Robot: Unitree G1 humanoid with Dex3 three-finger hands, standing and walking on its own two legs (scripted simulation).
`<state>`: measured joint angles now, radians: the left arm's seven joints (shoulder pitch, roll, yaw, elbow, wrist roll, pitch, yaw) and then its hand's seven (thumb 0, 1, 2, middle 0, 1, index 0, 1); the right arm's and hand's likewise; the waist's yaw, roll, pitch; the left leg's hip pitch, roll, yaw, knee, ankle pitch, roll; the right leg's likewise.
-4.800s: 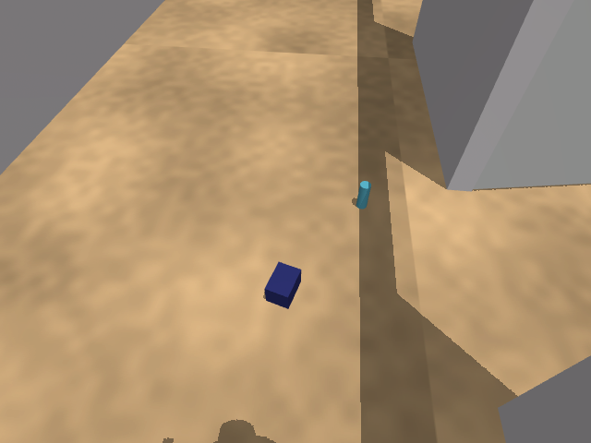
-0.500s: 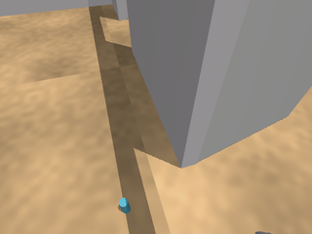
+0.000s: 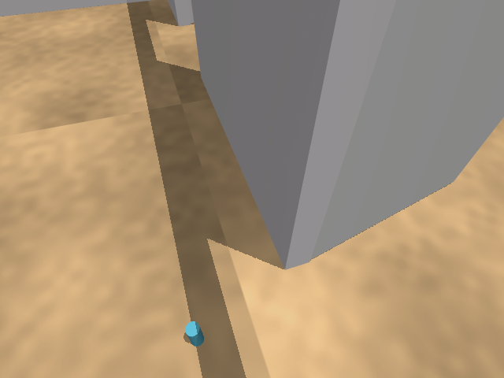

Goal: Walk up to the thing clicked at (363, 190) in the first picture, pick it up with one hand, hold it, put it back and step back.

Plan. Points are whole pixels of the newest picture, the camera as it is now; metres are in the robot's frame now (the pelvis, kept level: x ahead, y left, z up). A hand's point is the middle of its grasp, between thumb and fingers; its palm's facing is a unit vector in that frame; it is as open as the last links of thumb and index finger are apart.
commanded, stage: walk up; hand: left
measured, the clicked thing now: (195, 334) +0.37 +0.22 -0.71
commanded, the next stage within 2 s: none
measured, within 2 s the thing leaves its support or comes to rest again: neither
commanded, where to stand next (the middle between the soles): +0.03 +0.00 m, yaw +0 degrees
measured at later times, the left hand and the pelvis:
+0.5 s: hand out of the picture -0.04 +0.23 -0.16, palm faces +0.01 -0.91 -0.42, open 7.3 cm; pelvis -0.09 -0.04 -0.02, yaw +1 degrees
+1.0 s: hand out of the picture -0.05 +0.28 -0.16, palm faces +0.08 -0.93 -0.37, open 7.4 cm; pelvis -0.06 -0.01 -0.01, yaw +4 degrees
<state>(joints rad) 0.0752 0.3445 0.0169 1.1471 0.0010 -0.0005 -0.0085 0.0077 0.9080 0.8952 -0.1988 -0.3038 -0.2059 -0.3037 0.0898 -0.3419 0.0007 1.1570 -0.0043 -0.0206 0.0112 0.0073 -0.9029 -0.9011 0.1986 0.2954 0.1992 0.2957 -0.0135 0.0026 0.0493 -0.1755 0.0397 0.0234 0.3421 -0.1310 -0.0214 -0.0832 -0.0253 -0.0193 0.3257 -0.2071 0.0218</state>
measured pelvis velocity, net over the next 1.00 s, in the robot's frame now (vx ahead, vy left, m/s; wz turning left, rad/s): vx -0.06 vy -0.01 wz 0.08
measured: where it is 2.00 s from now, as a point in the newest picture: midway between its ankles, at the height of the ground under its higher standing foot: outside the picture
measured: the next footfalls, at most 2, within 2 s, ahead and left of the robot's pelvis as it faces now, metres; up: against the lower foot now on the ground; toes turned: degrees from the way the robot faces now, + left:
left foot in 0.74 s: -0.07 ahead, +0.12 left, +0.00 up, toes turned +7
right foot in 1.10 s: +0.08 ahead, -0.14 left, +0.00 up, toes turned +3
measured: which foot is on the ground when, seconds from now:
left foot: down 0.00-0.32, up 0.34-0.72, down 0.74-1.00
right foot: down 0.00-0.76, up 0.78-1.00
